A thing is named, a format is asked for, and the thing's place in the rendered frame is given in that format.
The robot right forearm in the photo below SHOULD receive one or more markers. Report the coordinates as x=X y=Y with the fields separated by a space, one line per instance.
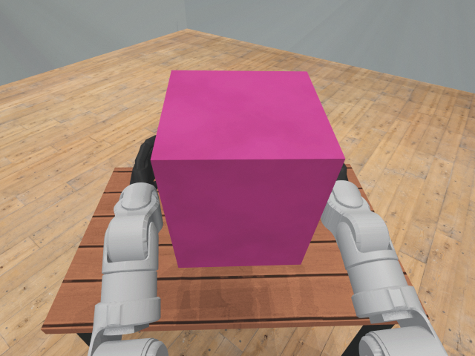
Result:
x=380 y=289

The table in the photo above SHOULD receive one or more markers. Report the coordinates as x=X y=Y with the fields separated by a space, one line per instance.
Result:
x=315 y=293

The carton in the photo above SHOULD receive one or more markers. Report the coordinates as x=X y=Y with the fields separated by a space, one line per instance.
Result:
x=245 y=162

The robot right hand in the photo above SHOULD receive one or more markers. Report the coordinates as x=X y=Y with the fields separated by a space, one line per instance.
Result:
x=343 y=173

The robot left hand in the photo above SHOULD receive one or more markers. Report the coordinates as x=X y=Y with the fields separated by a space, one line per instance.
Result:
x=142 y=170

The robot left forearm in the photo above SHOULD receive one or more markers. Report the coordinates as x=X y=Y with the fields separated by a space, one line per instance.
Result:
x=129 y=300

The robot left upper arm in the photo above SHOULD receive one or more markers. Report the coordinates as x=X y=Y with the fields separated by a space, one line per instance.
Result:
x=135 y=347

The robot right upper arm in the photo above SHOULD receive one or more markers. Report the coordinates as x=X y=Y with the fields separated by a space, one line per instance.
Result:
x=404 y=341

